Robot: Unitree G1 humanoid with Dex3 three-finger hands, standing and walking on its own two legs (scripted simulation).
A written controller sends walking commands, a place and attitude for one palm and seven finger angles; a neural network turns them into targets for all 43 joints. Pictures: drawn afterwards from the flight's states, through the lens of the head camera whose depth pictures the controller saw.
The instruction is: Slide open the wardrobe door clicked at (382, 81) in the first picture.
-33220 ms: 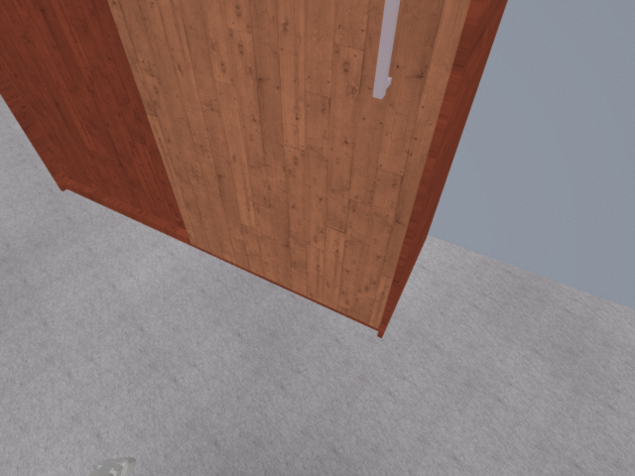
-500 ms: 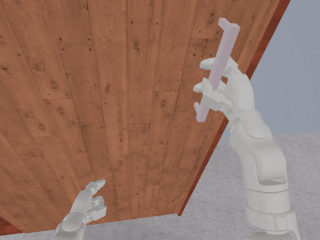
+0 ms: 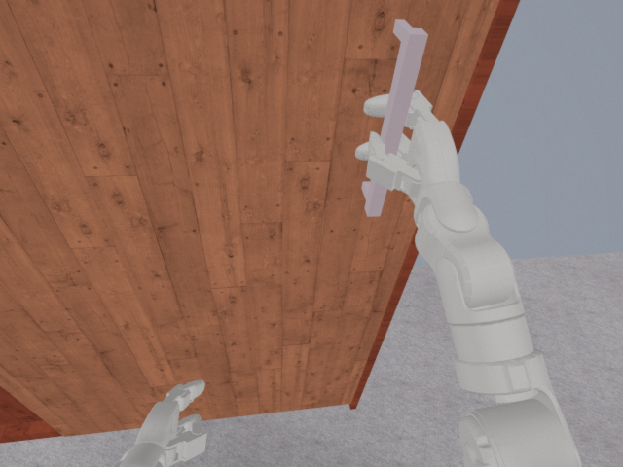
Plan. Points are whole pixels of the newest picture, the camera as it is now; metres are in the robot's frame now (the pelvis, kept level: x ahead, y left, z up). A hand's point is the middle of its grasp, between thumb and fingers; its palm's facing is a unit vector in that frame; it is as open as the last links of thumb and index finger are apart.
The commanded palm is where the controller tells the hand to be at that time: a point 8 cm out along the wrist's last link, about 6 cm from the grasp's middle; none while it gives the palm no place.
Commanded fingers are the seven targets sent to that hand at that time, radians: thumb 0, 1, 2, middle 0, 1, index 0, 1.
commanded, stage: step sideways, sliding the door along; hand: right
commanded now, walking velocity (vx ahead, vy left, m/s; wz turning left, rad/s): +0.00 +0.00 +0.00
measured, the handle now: (385, 130) +0.44 -0.06 +0.25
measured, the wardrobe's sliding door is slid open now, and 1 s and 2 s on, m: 0.00 0.03 0.24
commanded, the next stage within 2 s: none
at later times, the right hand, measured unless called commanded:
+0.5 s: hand (363, 159) +0.39 -0.03 +0.24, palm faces +0.10 +0.99 -0.06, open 6.0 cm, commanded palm +0.36 -0.01 +0.24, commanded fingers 0.00 -0.90 -0.90 0.45 1.40 0.45 1.40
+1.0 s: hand (334, 159) +0.40 +0.00 +0.23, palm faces +0.25 +0.97 -0.07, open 6.2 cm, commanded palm +0.35 +0.03 +0.22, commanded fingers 0.00 -0.90 -0.90 0.45 1.40 0.45 1.40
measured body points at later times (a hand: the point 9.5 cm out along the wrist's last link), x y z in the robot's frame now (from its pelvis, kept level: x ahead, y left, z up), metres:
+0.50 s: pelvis -0.01 +0.08 +0.00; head +0.05 +0.09 +0.45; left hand +0.14 +0.30 -0.12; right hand +0.38 -0.08 +0.24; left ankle -0.03 +0.12 -0.73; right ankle -0.02 -0.07 -0.67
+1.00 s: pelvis +0.05 +0.20 -0.01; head +0.12 +0.18 +0.43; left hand +0.28 +0.34 -0.10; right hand +0.38 -0.05 +0.24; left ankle +0.13 +0.38 -0.70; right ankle +0.02 -0.04 -0.73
